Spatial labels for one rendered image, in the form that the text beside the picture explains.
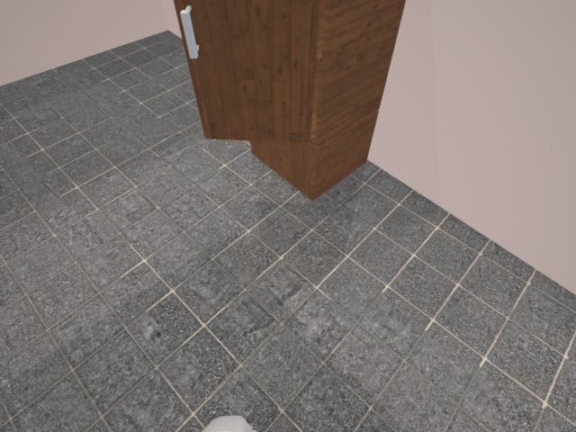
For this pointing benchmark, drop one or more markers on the handle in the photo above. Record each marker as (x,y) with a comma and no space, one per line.
(189,32)

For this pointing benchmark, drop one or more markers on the cupboard door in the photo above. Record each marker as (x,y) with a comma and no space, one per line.
(255,72)

